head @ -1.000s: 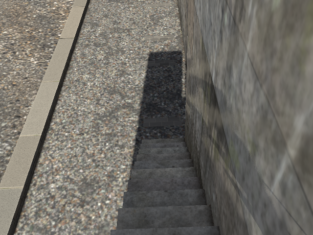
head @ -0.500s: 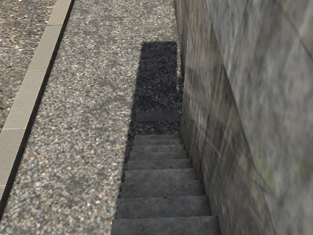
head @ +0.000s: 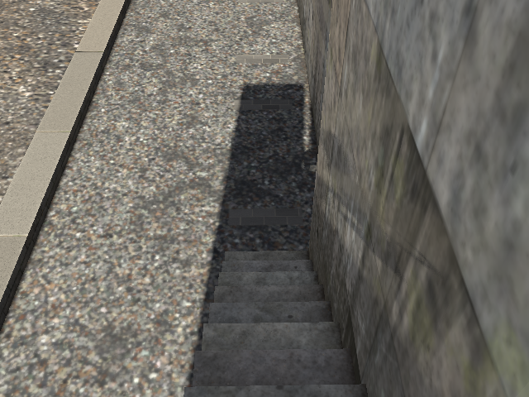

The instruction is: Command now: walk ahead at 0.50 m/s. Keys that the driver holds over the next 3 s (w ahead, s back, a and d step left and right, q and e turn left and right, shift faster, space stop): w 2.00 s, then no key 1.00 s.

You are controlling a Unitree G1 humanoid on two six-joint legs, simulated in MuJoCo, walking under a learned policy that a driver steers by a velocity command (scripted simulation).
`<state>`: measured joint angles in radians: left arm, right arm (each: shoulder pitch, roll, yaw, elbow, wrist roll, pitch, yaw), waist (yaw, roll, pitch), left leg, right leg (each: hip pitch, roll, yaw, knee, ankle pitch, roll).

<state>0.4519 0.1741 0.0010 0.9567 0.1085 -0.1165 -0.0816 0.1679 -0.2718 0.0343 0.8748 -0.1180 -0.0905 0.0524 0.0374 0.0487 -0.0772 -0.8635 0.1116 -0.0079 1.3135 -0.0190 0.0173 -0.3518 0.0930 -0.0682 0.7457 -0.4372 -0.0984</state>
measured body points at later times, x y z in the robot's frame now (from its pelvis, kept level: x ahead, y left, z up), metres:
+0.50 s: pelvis +0.26 +0.06 -0.19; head +0.25 +0.07 +0.26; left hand +0.35 +0.34 -0.32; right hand +0.16 -0.17 -0.33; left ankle +0.21 +0.14 -0.90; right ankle +0.40 -0.08 -0.81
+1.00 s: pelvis +0.49 +0.00 -0.43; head +0.47 +0.00 +0.02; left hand +0.38 +0.18 -0.58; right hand +0.63 -0.23 -0.55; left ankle +0.63 +0.16 -1.04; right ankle +0.44 -0.06 -1.10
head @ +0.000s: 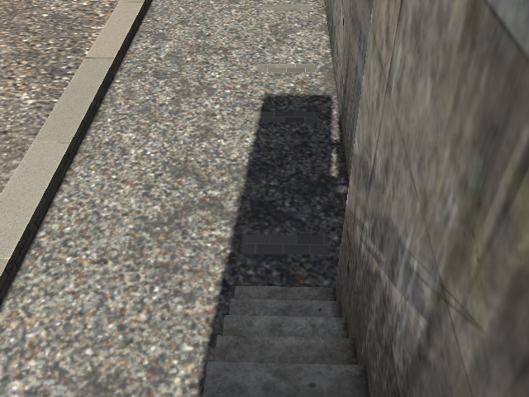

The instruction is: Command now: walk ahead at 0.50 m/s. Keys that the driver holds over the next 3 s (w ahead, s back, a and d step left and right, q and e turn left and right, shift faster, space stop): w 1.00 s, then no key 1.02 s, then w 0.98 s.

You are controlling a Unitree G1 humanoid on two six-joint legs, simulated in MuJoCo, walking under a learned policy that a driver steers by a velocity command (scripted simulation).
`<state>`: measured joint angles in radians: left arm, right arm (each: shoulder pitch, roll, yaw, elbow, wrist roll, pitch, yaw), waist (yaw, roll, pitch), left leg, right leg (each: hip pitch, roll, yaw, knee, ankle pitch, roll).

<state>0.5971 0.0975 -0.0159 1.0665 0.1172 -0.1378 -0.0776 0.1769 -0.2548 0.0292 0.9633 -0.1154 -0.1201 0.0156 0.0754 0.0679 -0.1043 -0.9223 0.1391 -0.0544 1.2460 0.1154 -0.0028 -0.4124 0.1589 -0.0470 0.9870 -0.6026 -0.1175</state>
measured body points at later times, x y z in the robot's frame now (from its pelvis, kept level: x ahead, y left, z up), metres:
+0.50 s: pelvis +0.26 +0.03 -0.18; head +0.27 +0.01 +0.27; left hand +0.36 +0.24 -0.30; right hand +0.13 -0.18 -0.33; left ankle +0.20 +0.11 -0.86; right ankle +0.43 -0.12 -0.78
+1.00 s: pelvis +0.52 -0.01 -0.38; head +0.50 -0.03 +0.07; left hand +0.48 +0.20 -0.52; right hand +0.64 -0.24 -0.52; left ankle +0.70 +0.16 -1.02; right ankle +0.43 -0.09 -1.06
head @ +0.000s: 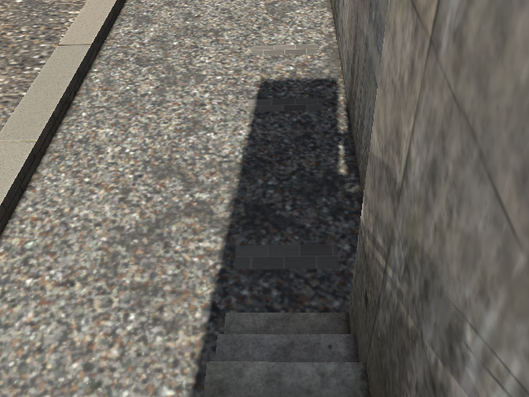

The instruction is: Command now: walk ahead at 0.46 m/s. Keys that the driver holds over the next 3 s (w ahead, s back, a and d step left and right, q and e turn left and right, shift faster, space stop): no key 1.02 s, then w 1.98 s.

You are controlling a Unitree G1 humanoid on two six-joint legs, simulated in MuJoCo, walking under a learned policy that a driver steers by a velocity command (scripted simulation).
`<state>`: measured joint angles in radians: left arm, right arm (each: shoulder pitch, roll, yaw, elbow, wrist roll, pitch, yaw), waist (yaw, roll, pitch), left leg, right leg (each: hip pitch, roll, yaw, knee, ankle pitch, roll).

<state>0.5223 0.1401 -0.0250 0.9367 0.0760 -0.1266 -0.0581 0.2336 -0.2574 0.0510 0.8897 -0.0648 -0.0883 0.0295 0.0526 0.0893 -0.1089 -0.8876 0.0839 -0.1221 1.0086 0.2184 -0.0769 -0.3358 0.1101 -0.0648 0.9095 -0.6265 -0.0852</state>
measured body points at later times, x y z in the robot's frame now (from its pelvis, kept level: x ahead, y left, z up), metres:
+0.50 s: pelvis +0.20 +0.03 -0.20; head +0.22 +0.02 +0.25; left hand +0.27 +0.26 -0.32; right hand +0.23 -0.21 -0.35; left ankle +0.19 +0.14 -0.87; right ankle +0.20 -0.09 -0.83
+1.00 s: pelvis +0.19 +0.03 -0.15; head +0.21 +0.03 +0.30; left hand +0.35 +0.28 -0.25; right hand +0.32 -0.25 -0.27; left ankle +0.18 +0.14 -0.87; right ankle +0.17 -0.10 -0.87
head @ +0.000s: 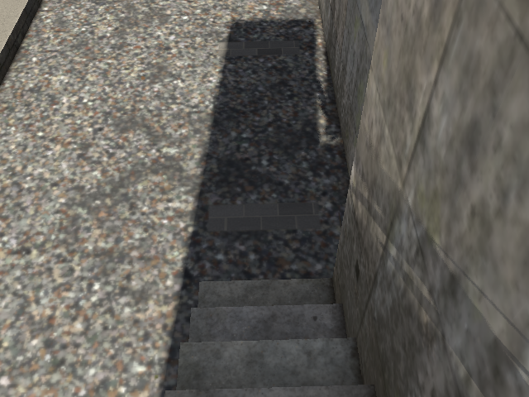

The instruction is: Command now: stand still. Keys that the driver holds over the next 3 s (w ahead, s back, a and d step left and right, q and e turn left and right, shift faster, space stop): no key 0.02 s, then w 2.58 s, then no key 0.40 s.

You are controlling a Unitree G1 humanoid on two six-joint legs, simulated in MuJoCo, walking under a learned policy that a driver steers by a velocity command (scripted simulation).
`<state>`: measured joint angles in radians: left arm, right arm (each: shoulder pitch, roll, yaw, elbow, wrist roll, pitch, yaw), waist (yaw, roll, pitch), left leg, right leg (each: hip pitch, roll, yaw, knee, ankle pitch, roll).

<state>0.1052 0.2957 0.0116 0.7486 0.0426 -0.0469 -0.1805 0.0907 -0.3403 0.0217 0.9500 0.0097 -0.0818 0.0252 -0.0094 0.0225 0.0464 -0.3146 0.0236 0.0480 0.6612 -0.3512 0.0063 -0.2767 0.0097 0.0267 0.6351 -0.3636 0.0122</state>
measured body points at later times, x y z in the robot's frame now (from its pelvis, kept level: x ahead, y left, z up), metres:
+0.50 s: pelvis +0.09 +0.04 -0.04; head +0.11 +0.03 +0.41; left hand +0.19 +0.24 -0.17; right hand -0.01 -0.19 -0.18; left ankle +0.00 +0.11 -0.72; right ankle +0.23 -0.12 -0.65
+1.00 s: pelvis +0.33 +0.01 -0.27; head +0.33 +0.02 +0.18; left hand +0.26 +0.19 -0.42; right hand +0.51 -0.21 -0.38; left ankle +0.52 +0.16 -0.95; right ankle +0.24 -0.09 -0.92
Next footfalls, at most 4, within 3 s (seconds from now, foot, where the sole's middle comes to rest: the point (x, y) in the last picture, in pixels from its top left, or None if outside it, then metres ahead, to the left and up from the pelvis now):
0.70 right None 0.28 -0.09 -0.96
1.12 left None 0.54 0.13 -1.15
1.62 right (291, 364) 0.78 -0.06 -1.35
2.04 left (243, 329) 1.01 0.13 -1.54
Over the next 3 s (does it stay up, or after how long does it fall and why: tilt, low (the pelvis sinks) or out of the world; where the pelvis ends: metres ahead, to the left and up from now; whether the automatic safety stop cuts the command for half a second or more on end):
stays up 1.32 0.06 -1.06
